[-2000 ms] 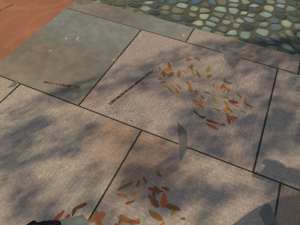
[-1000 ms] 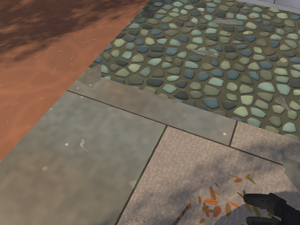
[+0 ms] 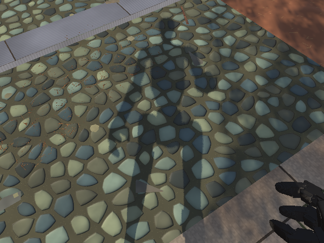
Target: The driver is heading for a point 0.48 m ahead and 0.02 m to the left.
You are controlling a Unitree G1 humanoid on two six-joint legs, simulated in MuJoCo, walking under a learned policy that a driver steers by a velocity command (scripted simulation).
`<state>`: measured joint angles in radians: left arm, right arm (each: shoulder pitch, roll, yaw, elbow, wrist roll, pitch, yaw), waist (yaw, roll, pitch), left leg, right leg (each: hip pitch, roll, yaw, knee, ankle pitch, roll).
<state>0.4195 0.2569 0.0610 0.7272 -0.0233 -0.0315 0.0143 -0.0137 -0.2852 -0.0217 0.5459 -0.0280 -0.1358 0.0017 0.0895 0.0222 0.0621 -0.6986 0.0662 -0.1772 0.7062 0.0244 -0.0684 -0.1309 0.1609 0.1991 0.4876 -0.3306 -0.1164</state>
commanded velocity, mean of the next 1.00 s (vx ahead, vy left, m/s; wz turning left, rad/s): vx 0.26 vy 0.00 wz -0.25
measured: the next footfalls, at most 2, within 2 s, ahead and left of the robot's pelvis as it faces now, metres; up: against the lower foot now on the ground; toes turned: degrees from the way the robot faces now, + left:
left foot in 0.10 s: +0.34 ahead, +0.16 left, +0.00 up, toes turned -12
right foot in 0.46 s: +0.24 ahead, -0.07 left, +0.00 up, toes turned -11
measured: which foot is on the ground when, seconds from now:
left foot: up 0.00-0.08, down 0.10-0.56, up 0.58-0.80, down 0.82-1.00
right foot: down 0.00-0.10, up 0.12-0.44, down 0.46-0.82, up 0.84-1.00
